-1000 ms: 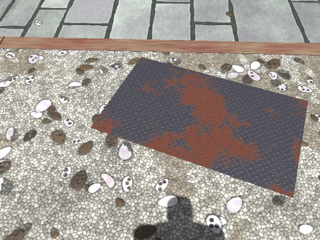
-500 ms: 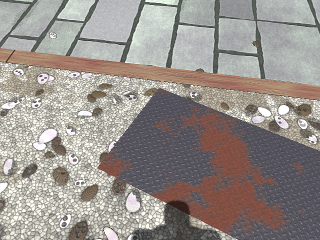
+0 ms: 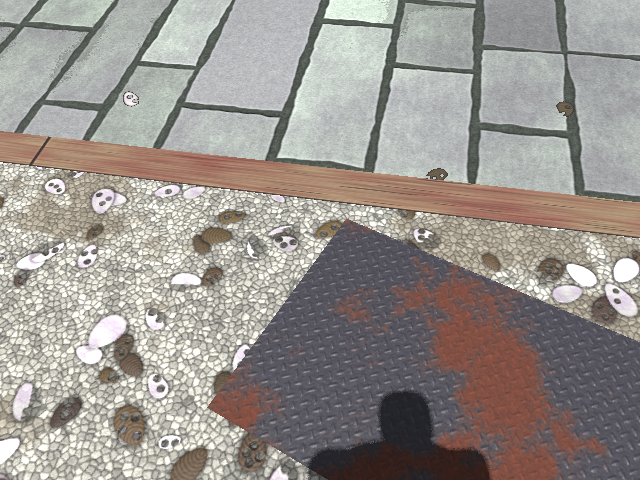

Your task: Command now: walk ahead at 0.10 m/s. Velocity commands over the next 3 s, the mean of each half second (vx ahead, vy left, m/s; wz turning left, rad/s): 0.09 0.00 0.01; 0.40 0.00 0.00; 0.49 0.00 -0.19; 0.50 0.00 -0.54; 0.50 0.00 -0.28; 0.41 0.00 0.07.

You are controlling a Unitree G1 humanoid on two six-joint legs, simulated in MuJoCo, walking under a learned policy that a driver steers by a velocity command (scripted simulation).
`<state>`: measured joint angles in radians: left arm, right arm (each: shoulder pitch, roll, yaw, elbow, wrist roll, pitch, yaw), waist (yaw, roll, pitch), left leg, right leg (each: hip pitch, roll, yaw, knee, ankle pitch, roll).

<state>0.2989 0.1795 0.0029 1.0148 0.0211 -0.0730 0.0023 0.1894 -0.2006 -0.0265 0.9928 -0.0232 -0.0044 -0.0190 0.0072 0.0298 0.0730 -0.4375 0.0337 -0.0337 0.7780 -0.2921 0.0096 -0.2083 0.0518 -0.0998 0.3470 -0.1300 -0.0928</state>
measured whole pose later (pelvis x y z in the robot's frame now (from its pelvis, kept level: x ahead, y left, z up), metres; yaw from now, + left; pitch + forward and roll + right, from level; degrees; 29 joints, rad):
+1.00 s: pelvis +0.23 +0.00 -0.01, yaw -1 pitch +1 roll +0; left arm 0.53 0.14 0.01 1.11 0.02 -0.10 0.01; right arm 0.01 -0.19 -0.04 0.94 -0.02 -0.04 0.03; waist 0.06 0.02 0.04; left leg -0.60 0.04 0.09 0.67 -0.09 0.06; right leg 0.13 0.05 -0.06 0.17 -0.32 -0.06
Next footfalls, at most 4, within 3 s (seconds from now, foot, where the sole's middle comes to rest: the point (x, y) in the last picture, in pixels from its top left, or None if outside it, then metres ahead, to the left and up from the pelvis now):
0.12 left None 0.09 0.13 -0.78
1.10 left None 0.47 0.09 -0.78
1.66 right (389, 361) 0.73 -0.09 -0.78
2.20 left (377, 237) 1.10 -0.09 -0.78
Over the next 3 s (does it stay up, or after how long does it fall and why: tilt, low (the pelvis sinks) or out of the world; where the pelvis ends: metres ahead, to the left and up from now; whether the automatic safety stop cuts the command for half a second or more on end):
stays up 1.20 -0.31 0.00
